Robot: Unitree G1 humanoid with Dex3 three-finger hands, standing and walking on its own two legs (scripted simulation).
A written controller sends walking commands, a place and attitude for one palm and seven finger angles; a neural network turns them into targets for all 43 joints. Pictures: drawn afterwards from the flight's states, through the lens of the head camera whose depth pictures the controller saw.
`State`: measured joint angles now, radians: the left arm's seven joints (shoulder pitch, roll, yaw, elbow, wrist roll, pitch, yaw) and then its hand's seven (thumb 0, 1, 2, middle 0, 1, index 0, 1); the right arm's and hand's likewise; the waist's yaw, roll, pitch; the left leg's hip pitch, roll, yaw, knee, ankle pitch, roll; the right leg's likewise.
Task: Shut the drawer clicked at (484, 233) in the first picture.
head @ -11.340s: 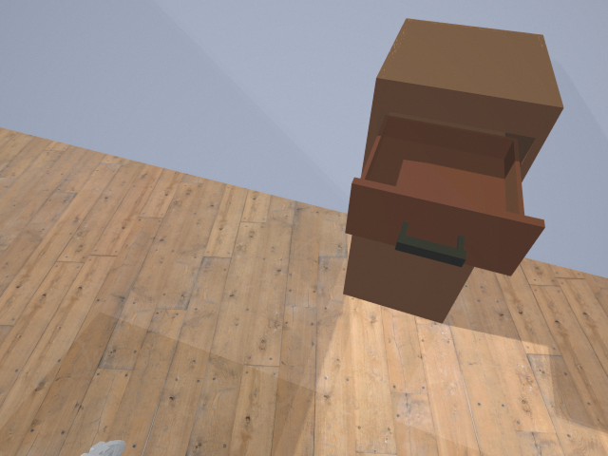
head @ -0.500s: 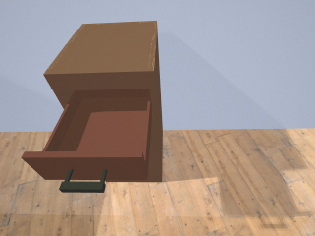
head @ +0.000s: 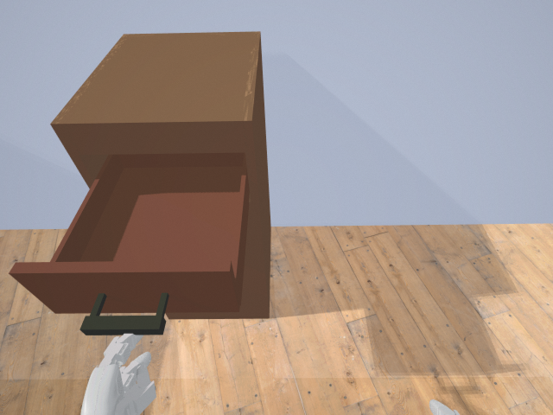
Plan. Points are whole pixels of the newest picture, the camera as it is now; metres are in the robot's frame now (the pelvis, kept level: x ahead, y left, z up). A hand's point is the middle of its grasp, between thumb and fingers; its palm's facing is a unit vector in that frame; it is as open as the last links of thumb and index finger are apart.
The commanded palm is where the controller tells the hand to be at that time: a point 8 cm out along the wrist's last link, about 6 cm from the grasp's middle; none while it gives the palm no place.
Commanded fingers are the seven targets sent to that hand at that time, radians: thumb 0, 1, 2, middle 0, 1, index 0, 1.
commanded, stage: raise the hand and make a fist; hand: left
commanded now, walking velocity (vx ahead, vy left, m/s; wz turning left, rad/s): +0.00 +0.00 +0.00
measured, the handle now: (128, 312) +0.29 +0.25 -0.03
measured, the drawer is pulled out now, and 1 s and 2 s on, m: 0.28 0.28 0.28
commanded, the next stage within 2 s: bring the fist close to the handle in 1.70 s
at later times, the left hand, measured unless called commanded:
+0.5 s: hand out of the picture +0.14 +0.19 -0.01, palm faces +0.02 -1.00 -0.02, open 4.5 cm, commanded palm +0.09 +0.25 +0.00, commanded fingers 0.00 0.90 0.90 -0.92 -1.08 -0.92 -1.08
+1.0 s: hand out of the picture +0.12 +0.20 +0.03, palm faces +0.05 -1.00 -0.06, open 3.0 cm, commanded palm +0.07 +0.26 +0.04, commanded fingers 0.00 0.90 0.90 -1.40 -1.60 -1.40 -1.60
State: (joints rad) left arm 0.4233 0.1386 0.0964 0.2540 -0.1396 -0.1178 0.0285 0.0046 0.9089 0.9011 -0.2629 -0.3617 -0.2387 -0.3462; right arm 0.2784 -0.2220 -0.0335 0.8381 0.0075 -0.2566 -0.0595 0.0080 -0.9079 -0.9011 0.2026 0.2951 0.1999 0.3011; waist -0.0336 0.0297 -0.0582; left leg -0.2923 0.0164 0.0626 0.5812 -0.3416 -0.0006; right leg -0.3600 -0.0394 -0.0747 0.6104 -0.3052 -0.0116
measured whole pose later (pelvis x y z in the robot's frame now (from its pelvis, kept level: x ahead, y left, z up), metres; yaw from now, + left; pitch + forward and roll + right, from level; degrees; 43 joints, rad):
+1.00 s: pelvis -0.03 +0.02 -0.05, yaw +2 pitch +8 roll -3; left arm 0.71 0.21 0.12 -0.35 -0.24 -0.29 -0.23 0.01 0.90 0.90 -1.23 -1.41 -1.23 -1.42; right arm 0.22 -0.21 0.01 0.48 0.04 -0.27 -0.04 0.01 -0.91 -0.90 0.20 0.30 0.20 0.30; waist 0.02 0.04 -0.13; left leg -0.66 0.03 0.01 1.04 -0.52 0.03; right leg -0.66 -0.05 -0.11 0.96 -0.44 0.01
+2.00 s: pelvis -0.02 +0.00 -0.04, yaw +2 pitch +6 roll -2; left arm 0.67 0.23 0.20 -0.24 -0.30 -0.29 -0.31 0.01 0.89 0.90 -1.40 -1.60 -1.40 -1.60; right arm 0.23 -0.22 0.02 0.56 0.05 -0.35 -0.07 0.01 -0.90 -0.90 0.20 0.30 0.20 0.30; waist 0.03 0.05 -0.10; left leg -0.57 0.04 -0.01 0.94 -0.48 0.00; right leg -0.57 -0.03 -0.13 0.87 -0.41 -0.02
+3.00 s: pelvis -0.03 +0.02 -0.08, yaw +2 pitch +17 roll -3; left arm 0.44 0.23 0.16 -0.12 -0.26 -0.36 -0.26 0.02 0.90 0.90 -1.40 -1.60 -1.39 -1.60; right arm 0.23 -0.22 0.00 0.51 0.02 -0.19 -0.04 0.01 -0.90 -0.90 0.20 0.30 0.20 0.30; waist -0.01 0.03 -0.15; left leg -0.92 0.03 -0.01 1.20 -0.58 0.02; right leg -0.93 -0.05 -0.12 1.13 -0.49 -0.01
